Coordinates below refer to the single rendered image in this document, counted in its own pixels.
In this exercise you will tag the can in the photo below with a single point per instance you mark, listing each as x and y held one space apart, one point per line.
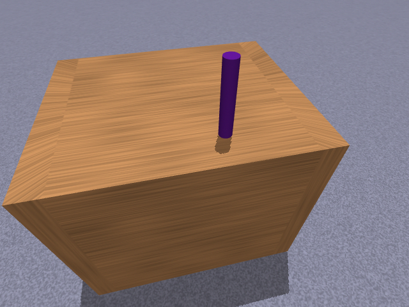
228 91

